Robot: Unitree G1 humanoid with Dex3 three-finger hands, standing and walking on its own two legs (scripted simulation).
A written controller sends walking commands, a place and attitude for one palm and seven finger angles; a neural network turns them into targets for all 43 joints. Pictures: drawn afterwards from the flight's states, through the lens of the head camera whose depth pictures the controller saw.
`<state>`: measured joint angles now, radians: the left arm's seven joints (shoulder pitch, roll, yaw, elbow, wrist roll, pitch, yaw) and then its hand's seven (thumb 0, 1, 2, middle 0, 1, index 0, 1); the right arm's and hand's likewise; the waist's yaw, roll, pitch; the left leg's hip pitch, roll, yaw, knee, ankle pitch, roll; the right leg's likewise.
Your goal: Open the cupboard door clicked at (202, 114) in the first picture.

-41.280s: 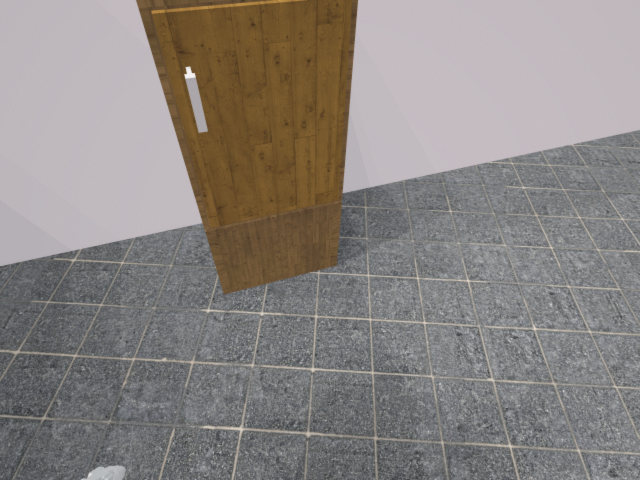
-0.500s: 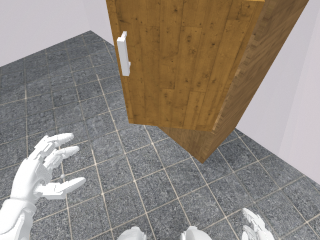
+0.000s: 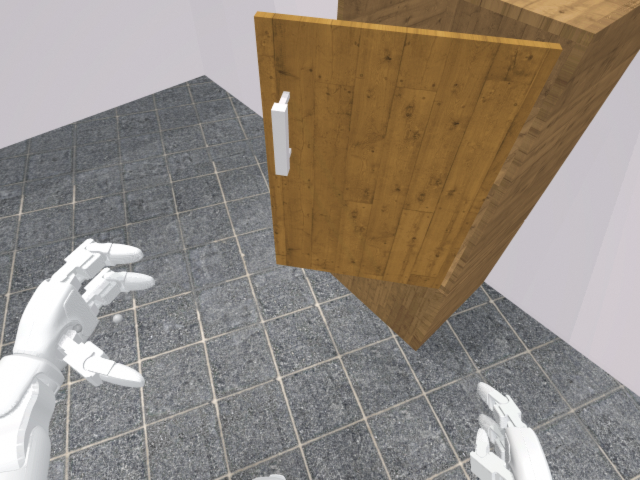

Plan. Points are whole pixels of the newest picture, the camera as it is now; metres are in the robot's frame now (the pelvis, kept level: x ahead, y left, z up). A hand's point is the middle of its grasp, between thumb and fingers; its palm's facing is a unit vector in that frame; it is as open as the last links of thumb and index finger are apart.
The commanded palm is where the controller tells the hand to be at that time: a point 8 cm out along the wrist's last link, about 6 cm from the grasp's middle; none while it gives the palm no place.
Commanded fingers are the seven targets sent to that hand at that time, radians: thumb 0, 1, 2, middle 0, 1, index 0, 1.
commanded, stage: raise the hand with hooked fingers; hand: left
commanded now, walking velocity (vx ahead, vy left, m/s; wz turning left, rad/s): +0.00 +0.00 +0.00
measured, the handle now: (283, 134) +0.62 +0.12 +0.08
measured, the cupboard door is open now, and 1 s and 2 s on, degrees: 38 38 38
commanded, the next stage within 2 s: move the hooked fingers beside the handle in 0.76 s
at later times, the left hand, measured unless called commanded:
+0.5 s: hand (118, 281) +0.30 +0.26 +0.10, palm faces -0.06 -1.00 -0.03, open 14.0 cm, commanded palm +0.27 +0.31 +0.10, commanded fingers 0.00 -0.50 0.30 -0.30 -1.20 -0.30 -1.20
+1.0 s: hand (130, 279) +0.30 +0.25 +0.10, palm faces -0.04 -1.00 -0.02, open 14.0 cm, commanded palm +0.29 +0.29 +0.10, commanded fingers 0.00 -0.50 0.30 -0.30 -1.20 -0.30 -1.20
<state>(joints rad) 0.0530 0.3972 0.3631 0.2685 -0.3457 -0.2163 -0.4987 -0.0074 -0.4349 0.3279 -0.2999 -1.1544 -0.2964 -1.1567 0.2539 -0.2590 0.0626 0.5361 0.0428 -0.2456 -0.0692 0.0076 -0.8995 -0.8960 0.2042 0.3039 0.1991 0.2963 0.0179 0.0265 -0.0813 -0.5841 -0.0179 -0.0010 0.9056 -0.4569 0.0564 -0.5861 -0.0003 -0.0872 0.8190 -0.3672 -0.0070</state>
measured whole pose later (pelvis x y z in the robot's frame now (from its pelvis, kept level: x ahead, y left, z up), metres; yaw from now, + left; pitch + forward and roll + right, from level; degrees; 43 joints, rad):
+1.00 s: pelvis +0.00 -0.02 +0.01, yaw +0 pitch +7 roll -2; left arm -0.17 0.45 0.41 0.52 -0.34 -0.21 -0.57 -0.01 -0.50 0.30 -0.31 -1.20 -0.30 -1.20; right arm 0.28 -0.28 0.06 0.57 0.05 -0.20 -0.10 0.01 -0.90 -0.90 0.20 0.30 0.20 0.30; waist 0.01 0.03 -0.06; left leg -0.53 -0.01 -0.01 0.83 -0.41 0.03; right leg -0.55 0.01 -0.09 0.76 -0.34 -0.03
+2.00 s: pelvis +0.00 -0.01 -0.01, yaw -2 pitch +17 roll -2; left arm -0.84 0.60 0.41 1.16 -0.17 -0.33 -0.46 -0.01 -0.50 0.30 -0.30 -1.20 -0.30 -1.20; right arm 0.39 -0.29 0.05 0.61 0.03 0.00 -0.04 0.00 -0.90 -0.90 0.20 0.30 0.20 0.30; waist -0.13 0.01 -0.08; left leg -0.76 0.01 0.02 0.92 -0.44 0.04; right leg -0.78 0.03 -0.06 0.84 -0.35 -0.02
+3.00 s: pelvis +0.03 +0.00 -0.01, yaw -4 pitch +22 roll -4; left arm -0.97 0.64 0.43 1.21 -0.09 -0.30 -0.36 -0.01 -0.50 0.30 -0.30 -1.20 -0.30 -1.20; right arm 0.44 -0.27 0.05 0.58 -0.01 0.11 0.00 0.00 -0.90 -0.90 0.20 0.30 0.20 0.30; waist -0.19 0.04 -0.11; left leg -0.83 0.03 0.01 0.94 -0.49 0.05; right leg -0.83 0.05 -0.07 0.81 -0.36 -0.01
